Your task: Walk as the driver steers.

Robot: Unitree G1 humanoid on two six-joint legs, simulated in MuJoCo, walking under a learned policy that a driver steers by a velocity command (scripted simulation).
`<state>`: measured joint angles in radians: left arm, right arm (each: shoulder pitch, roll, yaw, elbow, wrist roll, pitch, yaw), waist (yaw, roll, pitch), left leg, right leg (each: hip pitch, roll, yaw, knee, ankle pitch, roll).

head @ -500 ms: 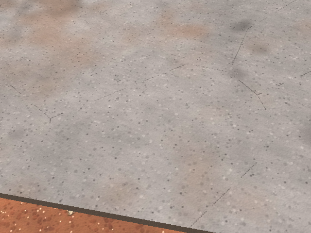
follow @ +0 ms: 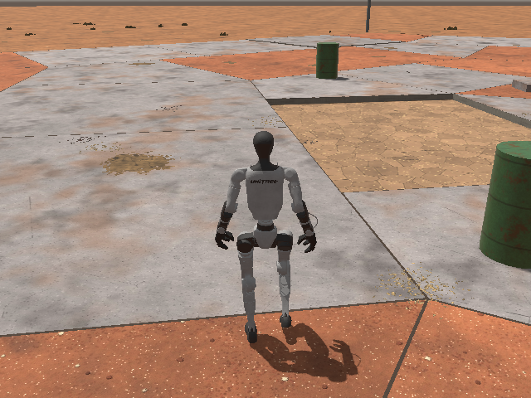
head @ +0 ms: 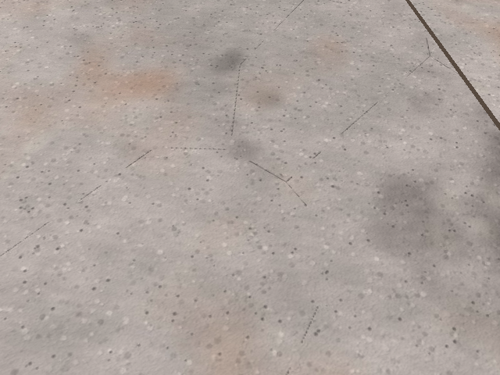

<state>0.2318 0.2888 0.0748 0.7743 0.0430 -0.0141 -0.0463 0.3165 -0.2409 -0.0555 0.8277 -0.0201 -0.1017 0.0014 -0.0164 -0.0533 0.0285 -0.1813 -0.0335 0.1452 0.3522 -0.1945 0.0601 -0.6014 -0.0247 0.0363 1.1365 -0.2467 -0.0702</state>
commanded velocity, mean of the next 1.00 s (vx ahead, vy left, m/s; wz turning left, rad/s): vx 0.50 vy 0.00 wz -0.22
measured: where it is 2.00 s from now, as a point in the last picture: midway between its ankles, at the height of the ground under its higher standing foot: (286, 208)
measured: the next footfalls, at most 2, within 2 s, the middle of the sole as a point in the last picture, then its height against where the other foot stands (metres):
right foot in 0.30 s outside the picture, level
left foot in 0.84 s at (255, 315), level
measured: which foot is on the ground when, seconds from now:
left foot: down 0.00-0.32, up 0.34-0.82, down 0.84-1.00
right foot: up 0.00-0.28, down 0.30-0.86, up 0.88-1.00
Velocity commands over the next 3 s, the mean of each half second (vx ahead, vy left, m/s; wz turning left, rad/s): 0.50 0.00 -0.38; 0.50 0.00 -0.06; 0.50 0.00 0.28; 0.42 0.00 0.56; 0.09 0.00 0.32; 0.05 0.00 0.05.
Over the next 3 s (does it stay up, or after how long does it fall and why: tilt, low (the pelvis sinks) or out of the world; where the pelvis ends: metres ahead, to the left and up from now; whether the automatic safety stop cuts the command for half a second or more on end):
stays up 1.16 -0.10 0.00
